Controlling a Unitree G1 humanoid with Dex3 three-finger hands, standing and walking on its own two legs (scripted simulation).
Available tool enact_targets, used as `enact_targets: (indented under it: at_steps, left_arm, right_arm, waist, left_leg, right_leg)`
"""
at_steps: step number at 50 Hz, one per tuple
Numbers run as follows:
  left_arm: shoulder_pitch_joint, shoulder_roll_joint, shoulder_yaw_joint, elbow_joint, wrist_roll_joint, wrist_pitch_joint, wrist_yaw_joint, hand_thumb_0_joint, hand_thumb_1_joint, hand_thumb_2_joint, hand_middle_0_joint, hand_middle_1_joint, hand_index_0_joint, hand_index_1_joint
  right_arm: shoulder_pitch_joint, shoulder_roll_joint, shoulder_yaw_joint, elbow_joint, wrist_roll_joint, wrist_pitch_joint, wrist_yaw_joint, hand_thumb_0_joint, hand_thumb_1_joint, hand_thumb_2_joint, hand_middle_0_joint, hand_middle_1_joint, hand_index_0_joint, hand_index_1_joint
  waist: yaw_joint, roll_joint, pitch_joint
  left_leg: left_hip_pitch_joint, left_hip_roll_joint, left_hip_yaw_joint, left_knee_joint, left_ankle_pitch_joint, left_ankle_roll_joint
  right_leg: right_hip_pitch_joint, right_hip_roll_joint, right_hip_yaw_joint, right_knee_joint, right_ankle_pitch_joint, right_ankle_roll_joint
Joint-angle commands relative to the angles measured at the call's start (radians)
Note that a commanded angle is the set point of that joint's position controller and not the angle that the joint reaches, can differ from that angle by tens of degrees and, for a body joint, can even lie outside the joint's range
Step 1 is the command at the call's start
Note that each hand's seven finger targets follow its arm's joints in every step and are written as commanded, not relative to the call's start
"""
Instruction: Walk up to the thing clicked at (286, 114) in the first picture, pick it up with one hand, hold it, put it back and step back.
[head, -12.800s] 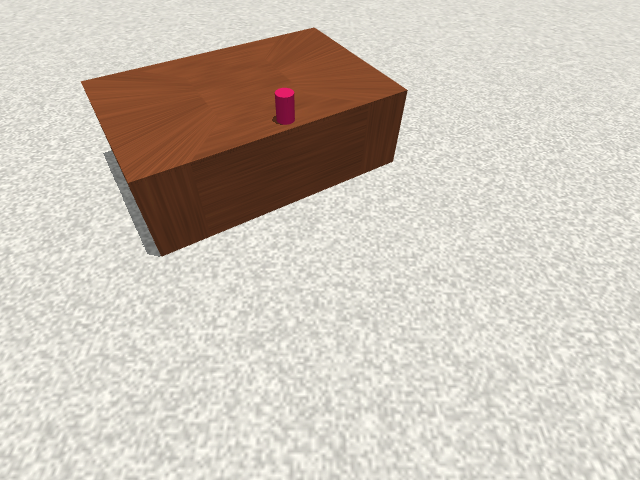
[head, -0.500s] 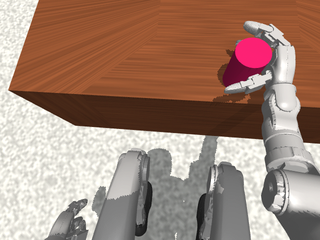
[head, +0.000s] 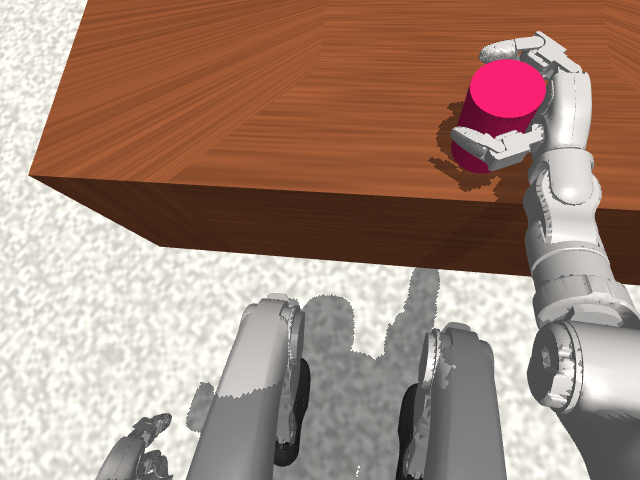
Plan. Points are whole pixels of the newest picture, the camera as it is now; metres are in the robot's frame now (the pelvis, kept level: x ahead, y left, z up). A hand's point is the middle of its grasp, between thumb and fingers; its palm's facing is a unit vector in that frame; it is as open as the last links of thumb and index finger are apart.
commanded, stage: settle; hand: right
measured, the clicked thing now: (492, 121) +0.54 -0.12 -0.01
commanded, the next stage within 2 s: lift in 0.94 s
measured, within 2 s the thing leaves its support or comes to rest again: leaves its support in 0.08 s
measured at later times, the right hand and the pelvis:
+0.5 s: hand (524, 50) +0.55 -0.12 +0.09, palm faces -0.05 +1.00 -0.01, open 10.0 cm; pelvis +0.02 +0.00 +0.06, yaw +0 degrees
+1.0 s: hand (548, 26) +0.54 -0.13 +0.12, palm faces -0.02 +1.00 -0.01, open 10.0 cm; pelvis +0.03 +0.00 +0.10, yaw +0 degrees
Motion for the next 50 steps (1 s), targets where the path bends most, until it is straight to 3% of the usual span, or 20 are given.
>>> enact_targets:
  at_steps: [1,2,4,5,7,8,11,18,21,24,26,28,33,39,44,45,47,48,50]
  left_arm:
    - [0.178,0.196,0.079,-0.050,-0.016,-0.018,0.023,0.000,0.887,0.917,-0.202,-0.299,-0.192,-0.310]
    - [0.178,0.193,0.078,-0.052,-0.017,-0.017,0.027,0.000,0.886,0.916,-0.201,-0.298,-0.190,-0.309]
    - [0.180,0.193,0.076,-0.052,-0.025,-0.019,0.031,0.000,0.894,0.912,-0.200,-0.299,-0.192,-0.306]
    - [0.187,0.192,0.081,-0.027,-0.025,-0.020,0.033,0.000,0.890,0.915,-0.200,-0.298,-0.191,-0.308]
    - [0.182,0.186,0.078,-0.043,-0.031,-0.023,0.038,0.000,0.891,0.916,-0.201,-0.300,-0.191,-0.309]
    - [0.180,0.186,0.076,-0.037,-0.032,-0.025,0.040,0.000,0.895,0.914,-0.200,-0.300,-0.192,-0.307]
    - [0.195,0.176,0.077,-0.011,-0.029,-0.023,0.043,0.000,0.895,0.914,-0.199,-0.300,-0.193,-0.307]
    - [0.188,0.166,0.073,-0.022,-0.024,-0.029,0.037,0.000,0.888,0.912,-0.198,-0.296,-0.191,-0.304]
    - [0.194,0.168,0.072,-0.032,-0.023,-0.029,0.033,0.000,0.893,0.904,-0.197,-0.294,-0.192,-0.299]
    - [0.186,0.165,0.073,-0.036,-0.022,-0.030,0.031,0.000,0.894,0.905,-0.197,-0.294,-0.191,-0.300]
    - [0.192,0.164,0.075,-0.041,-0.022,-0.030,0.032,0.000,0.894,0.903,-0.195,-0.292,-0.189,-0.297]
    - [0.201,0.165,0.075,-0.032,-0.018,-0.029,0.034,0.000,0.893,0.903,-0.195,-0.293,-0.190,-0.299]
    - [0.195,0.164,0.077,-0.025,-0.021,-0.032,0.039,0.000,0.893,0.901,-0.194,-0.290,-0.188,-0.296]
    - [0.203,0.162,0.079,-0.016,-0.022,-0.037,0.039,0.000,0.897,0.896,-0.193,-0.287,-0.188,-0.292]
    - [0.193,0.162,0.079,-0.017,-0.020,-0.038,0.038,0.000,0.894,0.896,-0.192,-0.285,-0.186,-0.291]
    - [0.186,0.153,0.074,-0.021,-0.021,-0.037,0.036,0.000,0.894,0.895,-0.193,-0.284,-0.187,-0.290]
    - [0.185,0.166,0.084,-0.028,-0.020,-0.041,0.035,0.000,0.897,0.892,-0.193,-0.285,-0.188,-0.289]
    - [0.194,0.148,0.073,-0.020,-0.020,-0.041,0.033,0.000,0.902,0.887,-0.191,-0.284,-0.188,-0.286]
    - [0.189,0.156,0.080,-0.021,-0.020,-0.041,0.034,0.000,0.896,0.894,-0.191,-0.286,-0.186,-0.291]
  right_arm:
    - [-0.487,-0.178,-0.026,-0.308,0.024,-0.069,0.000,0.000,-0.116,-1.149,1.260,1.308,1.296,1.309]
    - [-0.516,-0.202,-0.028,-0.340,0.026,-0.066,0.000,0.000,-0.108,-1.153,1.270,1.317,1.307,1.318]
    - [-0.499,-0.187,-0.037,-0.354,0.039,-0.052,0.002,0.000,-0.123,-1.170,1.292,1.338,1.329,1.338]
    - [-0.501,-0.205,-0.038,-0.366,0.040,-0.045,-0.001,0.000,-0.134,-1.173,1.300,1.341,1.337,1.342]
    - [-0.511,-0.176,-0.021,-0.379,0.049,-0.041,0.003,0.000,-0.083,-1.153,1.285,1.326,1.325,1.326]
    - [-0.506,-0.198,-0.037,-0.376,0.048,-0.039,0.000,0.000,-0.082,-1.144,1.287,1.321,1.326,1.321]
    - [-0.457,-0.173,-0.026,-0.305,0.043,-0.024,0.005,0.000,-0.088,-1.164,1.302,1.341,1.344,1.342]
    - [-0.412,-0.162,-0.032,-0.213,0.040,-0.023,0.018,0.000,-0.118,-1.209,1.322,1.378,1.365,1.379]
    - [-0.421,-0.173,-0.047,-0.244,0.044,-0.033,0.024,0.000,-0.114,-1.212,1.306,1.375,1.350,1.375]
    - [-0.437,-0.162,-0.032,-0.276,0.045,-0.043,0.028,0.000,-0.109,-1.215,1.295,1.375,1.339,1.376]
    - [-0.427,-0.192,-0.055,-0.277,0.042,-0.045,0.021,0.000,-0.108,-1.225,1.288,1.382,1.333,1.382]
    - [-0.436,-0.181,-0.044,-0.306,0.045,-0.049,0.020,0.000,-0.132,-1.225,1.294,1.381,1.336,1.382]
    - [-0.433,-0.183,-0.039,-0.312,0.043,-0.055,0.010,0.000,-0.148,-1.249,1.305,1.403,1.348,1.403]
    - [-0.381,-0.162,-0.044,-0.260,0.044,-0.053,0.004,0.000,-0.141,-1.290,1.300,1.433,1.348,1.434]
    - [-0.356,-0.172,-0.049,-0.258,0.044,-0.065,0.008,0.000,-0.178,-1.320,1.303,1.453,1.351,1.454]
    - [-0.360,-0.155,-0.044,-0.251,0.048,-0.067,0.011,0.000,-0.184,-1.324,1.303,1.454,1.351,1.455]
    - [-0.354,-0.172,-0.051,-0.277,0.049,-0.069,0.007,0.000,-0.174,-1.335,1.292,1.460,1.342,1.460]
    - [-0.358,-0.139,-0.040,-0.275,0.053,-0.070,0.009,0.000,-0.180,-1.349,1.287,1.469,1.338,1.470]
    - [-0.356,-0.157,-0.042,-0.281,0.047,-0.073,0.006,0.000,-0.205,-1.350,1.297,1.471,1.345,1.472]
  waist:
    - [0.024,-0.131,-0.774]
    - [0.022,-0.142,-0.784]
    - [0.034,-0.121,-0.786]
    - [0.023,-0.136,-0.776]
    - [0.045,-0.125,-0.782]
    - [0.036,-0.125,-0.769]
    - [0.041,-0.121,-0.688]
    - [0.035,-0.085,-0.619]
    - [0.028,-0.098,-0.638]
    - [0.030,-0.125,-0.641]
    - [0.021,-0.098,-0.678]
    - [0.024,-0.139,-0.697]
    - [0.026,-0.138,-0.685]
    - [0.033,-0.102,-0.664]
    - [0.019,-0.097,-0.633]
    - [0.029,-0.068,-0.633]
    - [0.015,-0.095,-0.651]
    - [0.028,-0.081,-0.645]
    - [0.020,-0.103,-0.633]
  left_leg:
    - [0.466,-0.031,0.018,-0.244,0.183,0.051]
    - [0.490,-0.031,0.012,-0.259,0.178,0.052]
    - [0.507,-0.031,0.021,-0.269,0.209,0.049]
    - [0.519,-0.034,0.014,-0.290,0.188,0.051]
    - [0.548,-0.032,0.013,-0.305,0.221,0.049]
    - [0.547,-0.032,0.014,-0.305,0.233,0.049]
    - [0.552,-0.036,0.011,-0.338,0.236,0.049]
    - [0.589,-0.042,0.006,-0.395,0.206,0.049]
    - [0.602,-0.044,0.006,-0.397,0.257,0.050]
    - [0.606,-0.044,0.008,-0.415,0.238,0.052]
    - [0.650,-0.047,0.001,-0.432,0.238,0.048]
    - [0.656,-0.047,0.003,-0.431,0.282,0.050]
    - [0.679,-0.049,0.003,-0.464,0.269,0.050]
    - [0.707,-0.050,0.005,-0.488,0.316,0.046]
    - [0.730,-0.050,0.005,-0.512,0.286,0.047]
    - [0.744,-0.051,0.005,-0.519,0.275,0.044]
    - [0.771,-0.051,-0.003,-0.524,0.300,0.043]
    - [0.753,-0.051,0.002,-0.522,0.314,0.044]
    - [0.753,-0.052,0.001,-0.531,0.306,0.046]
  right_leg:
    - [0.513,0.025,0.002,-0.291,0.142,-0.017]
    - [0.512,0.026,-0.002,-0.298,0.135,-0.018]
    - [0.545,0.024,0.006,-0.311,0.173,-0.018]
    - [0.546,0.022,0.000,-0.321,0.147,-0.021]
    - [0.571,0.023,0.003,-0.331,0.175,-0.023]
    - [0.578,0.021,0.003,-0.335,0.193,-0.021]
    - [0.569,0.019,0.001,-0.355,0.197,-0.023]
    - [0.558,0.018,-0.002,-0.405,0.161,-0.030]
    - [0.604,0.014,0.000,-0.415,0.221,-0.028]
    - [0.634,0.014,0.003,-0.441,0.205,-0.025]
    - [0.634,0.014,-0.002,-0.442,0.196,-0.029]
    - [0.686,0.012,-0.002,-0.448,0.253,-0.024]
    - [0.712,0.013,0.001,-0.478,0.237,-0.024]
    - [0.742,0.011,0.003,-0.491,0.289,-0.025]
    - [0.733,0.013,0.003,-0.520,0.254,-0.026]
    - [0.713,0.013,0.004,-0.521,0.235,-0.029]
    - [0.728,0.013,-0.003,-0.525,0.254,-0.028]
    - [0.744,0.010,0.000,-0.522,0.278,-0.028]
    - [0.753,0.011,0.000,-0.537,0.271,-0.026]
